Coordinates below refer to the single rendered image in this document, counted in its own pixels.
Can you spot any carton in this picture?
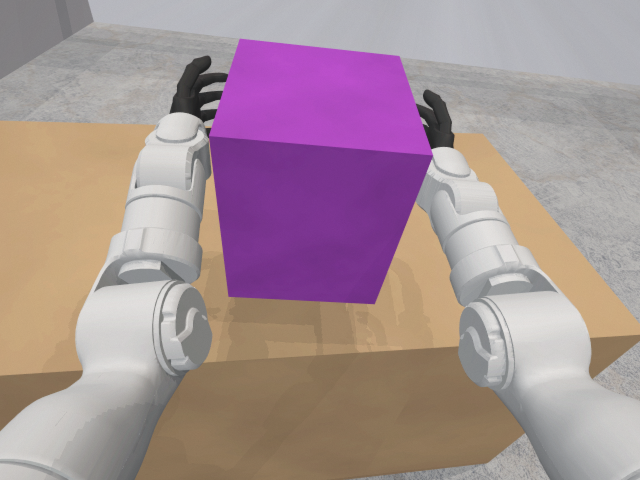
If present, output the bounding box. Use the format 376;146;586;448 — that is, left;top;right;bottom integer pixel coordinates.
209;39;433;304

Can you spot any left robot hand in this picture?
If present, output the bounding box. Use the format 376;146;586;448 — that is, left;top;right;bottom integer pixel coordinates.
169;56;228;138

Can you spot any right robot forearm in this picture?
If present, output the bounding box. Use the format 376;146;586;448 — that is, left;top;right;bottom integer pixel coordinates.
415;147;591;365

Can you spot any right robot hand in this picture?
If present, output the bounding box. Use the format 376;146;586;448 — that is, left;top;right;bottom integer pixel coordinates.
416;89;455;149

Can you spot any robot right upper arm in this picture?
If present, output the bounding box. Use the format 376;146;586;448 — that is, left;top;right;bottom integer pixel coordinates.
458;291;640;480

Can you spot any robot left upper arm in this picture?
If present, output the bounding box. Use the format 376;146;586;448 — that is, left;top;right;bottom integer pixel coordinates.
0;279;212;480

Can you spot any left robot forearm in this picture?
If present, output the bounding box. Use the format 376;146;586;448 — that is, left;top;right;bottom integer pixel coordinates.
75;112;211;363

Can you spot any pedestal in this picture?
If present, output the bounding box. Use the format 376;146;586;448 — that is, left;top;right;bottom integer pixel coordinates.
0;121;640;480

